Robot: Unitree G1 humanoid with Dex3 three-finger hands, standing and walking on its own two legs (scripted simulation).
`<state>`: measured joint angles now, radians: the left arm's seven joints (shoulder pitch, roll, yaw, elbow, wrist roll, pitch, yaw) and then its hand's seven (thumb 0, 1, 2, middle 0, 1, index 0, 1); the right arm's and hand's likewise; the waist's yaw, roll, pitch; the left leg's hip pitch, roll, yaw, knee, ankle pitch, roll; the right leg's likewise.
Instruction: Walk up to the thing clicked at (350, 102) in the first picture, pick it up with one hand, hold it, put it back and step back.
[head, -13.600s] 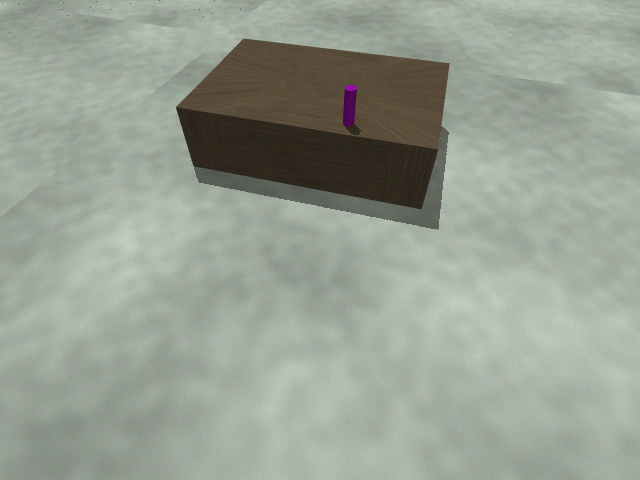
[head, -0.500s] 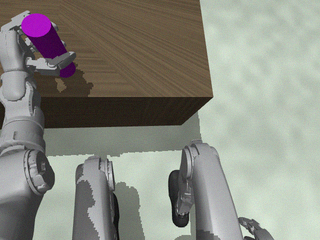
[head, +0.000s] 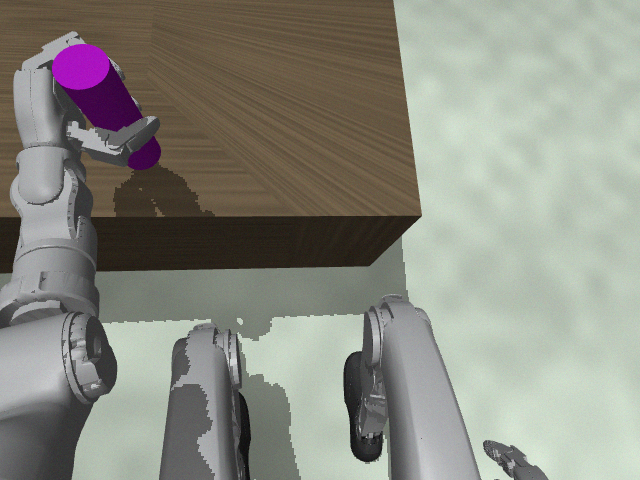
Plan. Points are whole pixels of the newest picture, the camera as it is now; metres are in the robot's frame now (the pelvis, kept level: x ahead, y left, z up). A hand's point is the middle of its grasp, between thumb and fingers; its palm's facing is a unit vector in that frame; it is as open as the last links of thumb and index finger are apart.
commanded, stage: settle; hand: left
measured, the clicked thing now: (116, 117) +0.52 +0.18 +0.02
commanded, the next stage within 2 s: lift in 0.90 s
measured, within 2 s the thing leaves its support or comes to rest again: neither
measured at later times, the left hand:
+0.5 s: hand (96, 71) +0.55 +0.19 +0.06, palm faces +0.08 -1.00 -0.03, open 8.3 cm
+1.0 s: hand (83, 58) +0.55 +0.19 +0.08, palm faces +0.09 -1.00 -0.03, open 8.3 cm
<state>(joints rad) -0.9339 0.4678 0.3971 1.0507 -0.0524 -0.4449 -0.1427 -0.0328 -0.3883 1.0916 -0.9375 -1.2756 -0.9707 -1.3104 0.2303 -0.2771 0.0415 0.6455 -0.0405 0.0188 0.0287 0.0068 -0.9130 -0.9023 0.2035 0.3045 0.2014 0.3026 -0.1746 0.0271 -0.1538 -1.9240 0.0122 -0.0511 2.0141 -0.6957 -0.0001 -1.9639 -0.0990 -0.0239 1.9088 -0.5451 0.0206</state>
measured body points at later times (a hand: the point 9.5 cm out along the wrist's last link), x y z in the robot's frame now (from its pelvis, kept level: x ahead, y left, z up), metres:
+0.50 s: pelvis +0.02 +0.00 +0.05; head +0.22 +0.02 +0.45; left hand +0.54 +0.24 +0.06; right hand +0.08 -0.27 -0.07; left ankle +0.07 +0.12 -0.42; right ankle +0.12 -0.14 -0.42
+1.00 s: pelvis +0.02 +0.00 +0.07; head +0.23 +0.03 +0.47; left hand +0.54 +0.25 +0.08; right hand +0.09 -0.27 -0.05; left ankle +0.07 +0.12 -0.42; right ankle +0.12 -0.14 -0.42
